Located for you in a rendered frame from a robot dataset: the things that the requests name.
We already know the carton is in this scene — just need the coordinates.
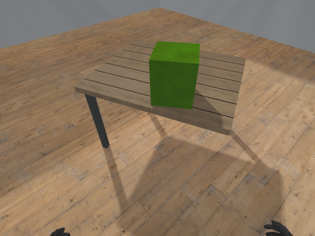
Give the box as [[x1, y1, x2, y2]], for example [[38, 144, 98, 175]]
[[149, 41, 200, 110]]

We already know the table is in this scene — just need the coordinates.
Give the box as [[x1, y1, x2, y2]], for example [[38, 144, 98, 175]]
[[74, 39, 246, 148]]

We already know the robot right hand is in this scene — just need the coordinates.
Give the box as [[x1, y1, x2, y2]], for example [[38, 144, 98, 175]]
[[264, 220, 293, 236]]

